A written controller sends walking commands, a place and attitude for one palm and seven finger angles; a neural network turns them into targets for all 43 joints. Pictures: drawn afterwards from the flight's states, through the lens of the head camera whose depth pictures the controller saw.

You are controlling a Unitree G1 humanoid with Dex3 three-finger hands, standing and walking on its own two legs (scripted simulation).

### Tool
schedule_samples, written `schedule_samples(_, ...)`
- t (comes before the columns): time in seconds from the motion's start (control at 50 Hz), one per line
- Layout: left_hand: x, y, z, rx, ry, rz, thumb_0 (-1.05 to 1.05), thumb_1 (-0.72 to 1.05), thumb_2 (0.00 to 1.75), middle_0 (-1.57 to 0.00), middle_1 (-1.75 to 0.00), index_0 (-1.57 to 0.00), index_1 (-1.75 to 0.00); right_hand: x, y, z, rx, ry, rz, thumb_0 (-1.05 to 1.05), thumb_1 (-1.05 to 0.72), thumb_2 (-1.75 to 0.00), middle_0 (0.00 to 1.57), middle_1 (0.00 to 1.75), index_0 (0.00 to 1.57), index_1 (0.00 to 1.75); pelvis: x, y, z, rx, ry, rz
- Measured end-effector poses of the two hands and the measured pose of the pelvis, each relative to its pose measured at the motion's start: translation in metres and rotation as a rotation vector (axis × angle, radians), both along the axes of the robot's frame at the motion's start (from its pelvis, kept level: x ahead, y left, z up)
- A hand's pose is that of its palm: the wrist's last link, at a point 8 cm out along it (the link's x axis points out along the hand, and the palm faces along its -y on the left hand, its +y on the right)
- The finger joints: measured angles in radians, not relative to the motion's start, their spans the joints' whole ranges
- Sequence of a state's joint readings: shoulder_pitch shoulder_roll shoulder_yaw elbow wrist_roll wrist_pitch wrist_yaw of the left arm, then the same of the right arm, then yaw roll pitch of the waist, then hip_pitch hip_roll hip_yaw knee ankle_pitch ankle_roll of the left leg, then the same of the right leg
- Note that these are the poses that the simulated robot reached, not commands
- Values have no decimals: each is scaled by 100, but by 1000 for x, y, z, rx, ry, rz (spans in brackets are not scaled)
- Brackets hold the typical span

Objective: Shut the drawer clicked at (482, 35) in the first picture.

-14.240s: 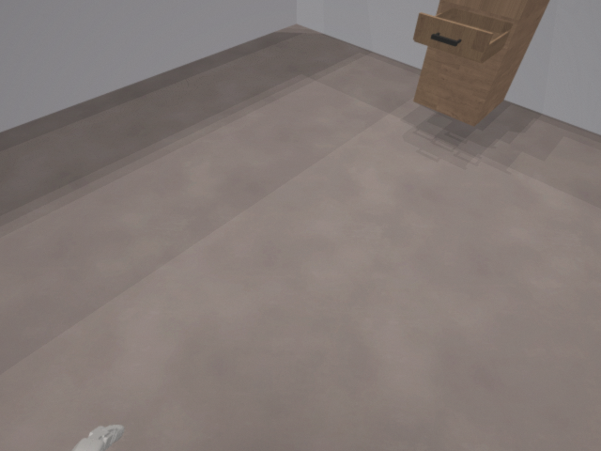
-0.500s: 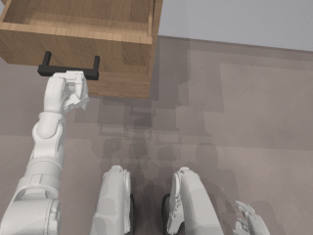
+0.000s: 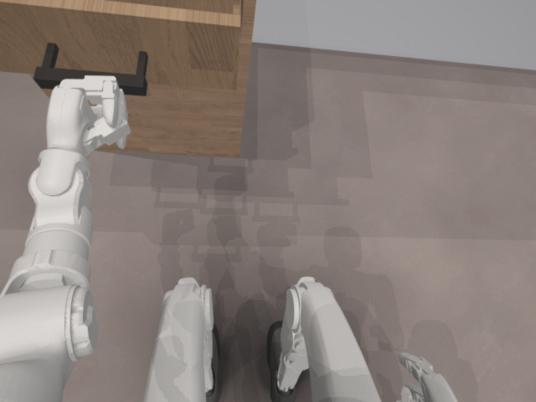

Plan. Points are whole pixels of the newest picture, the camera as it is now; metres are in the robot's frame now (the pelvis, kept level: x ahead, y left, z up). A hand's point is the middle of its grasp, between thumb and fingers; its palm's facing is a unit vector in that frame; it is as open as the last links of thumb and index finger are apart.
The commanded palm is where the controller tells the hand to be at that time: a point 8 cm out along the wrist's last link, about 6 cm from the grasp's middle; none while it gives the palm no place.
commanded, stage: push the drawer shut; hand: left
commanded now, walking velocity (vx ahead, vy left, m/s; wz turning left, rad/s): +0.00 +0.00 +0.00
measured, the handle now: (95, 69) +0.56 +0.24 +0.01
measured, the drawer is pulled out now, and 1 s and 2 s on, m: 0.11 0.00 0.00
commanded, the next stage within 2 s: pull the fist back off the drawer in 1.12 s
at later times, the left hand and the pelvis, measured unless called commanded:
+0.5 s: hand (126, 82) +0.55 +0.20 +0.01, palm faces -0.02 -1.00 -0.07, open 2.9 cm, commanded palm +0.57 +0.20 +0.01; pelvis -0.01 +0.01 -0.01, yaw -2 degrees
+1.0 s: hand (124, 54) +0.60 +0.21 +0.00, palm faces -0.01 -1.00 -0.07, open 2.8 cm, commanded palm +0.63 +0.18 +0.01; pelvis -0.01 +0.01 -0.03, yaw -4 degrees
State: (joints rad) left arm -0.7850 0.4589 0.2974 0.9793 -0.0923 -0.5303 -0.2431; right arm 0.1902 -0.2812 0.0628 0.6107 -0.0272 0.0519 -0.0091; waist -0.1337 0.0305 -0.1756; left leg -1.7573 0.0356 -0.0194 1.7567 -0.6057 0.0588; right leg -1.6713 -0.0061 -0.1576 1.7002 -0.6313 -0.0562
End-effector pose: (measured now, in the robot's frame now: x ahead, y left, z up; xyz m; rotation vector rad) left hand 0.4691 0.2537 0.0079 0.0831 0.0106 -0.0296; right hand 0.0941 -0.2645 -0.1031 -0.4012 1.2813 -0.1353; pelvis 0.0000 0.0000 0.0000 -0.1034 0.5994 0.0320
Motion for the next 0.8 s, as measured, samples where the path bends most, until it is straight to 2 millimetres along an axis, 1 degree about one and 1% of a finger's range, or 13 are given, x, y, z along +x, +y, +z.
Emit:
schedule_samples(0.22,28,2,0,-6,-6,-2,-5,73,93,-140,-160,-140,-160,-26,-2,-1,-25,55,-33,0,-90,-90,20,30,20,30,-4,2,-7,-14,12,-8)
schedule_samples(0.52,64,2,1,-12,-5,7,-3,72,93,-140,-160,-140,-160,-68,8,1,-40,159,-82,0,-90,-90,20,30,20,30,-7,9,-14,-31,38,-15)
schedule_samples(0.8,101,1,1,-15,-6,17,-3,72,92,-140,-160,-140,-160,-94,13,5,-52,235,-124,0,-90,-90,20,30,20,30,-6,11,-20,-44,66,-23)
